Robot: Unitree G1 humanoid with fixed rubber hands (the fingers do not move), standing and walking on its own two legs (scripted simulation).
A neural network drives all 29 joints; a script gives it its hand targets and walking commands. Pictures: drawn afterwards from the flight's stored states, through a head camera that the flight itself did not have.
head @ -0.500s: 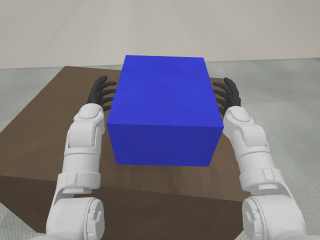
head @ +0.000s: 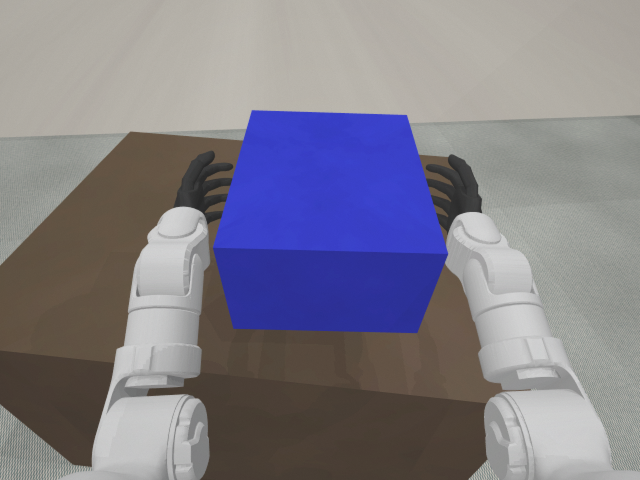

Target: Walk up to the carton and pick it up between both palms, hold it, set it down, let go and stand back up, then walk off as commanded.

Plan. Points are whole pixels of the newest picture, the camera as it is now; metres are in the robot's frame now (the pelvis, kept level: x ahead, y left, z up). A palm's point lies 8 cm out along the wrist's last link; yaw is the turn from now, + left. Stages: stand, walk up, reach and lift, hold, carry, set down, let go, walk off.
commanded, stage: hold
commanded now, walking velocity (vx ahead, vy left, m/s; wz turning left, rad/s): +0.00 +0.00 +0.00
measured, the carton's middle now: (327, 212) +0.44 +0.01 +0.13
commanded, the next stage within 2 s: set down in 0.06 s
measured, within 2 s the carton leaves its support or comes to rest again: neither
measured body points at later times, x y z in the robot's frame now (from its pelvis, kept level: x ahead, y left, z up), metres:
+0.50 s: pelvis +0.01 -0.01 +0.00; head -0.01 +0.00 +0.45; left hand +0.39 +0.18 +0.16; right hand +0.41 -0.15 +0.15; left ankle +0.03 +0.13 -0.75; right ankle +0.02 -0.10 -0.75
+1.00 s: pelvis +0.02 -0.01 +0.00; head +0.01 +0.01 +0.45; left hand +0.39 +0.18 +0.12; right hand +0.41 -0.16 +0.12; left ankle +0.03 +0.13 -0.75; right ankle +0.02 -0.10 -0.75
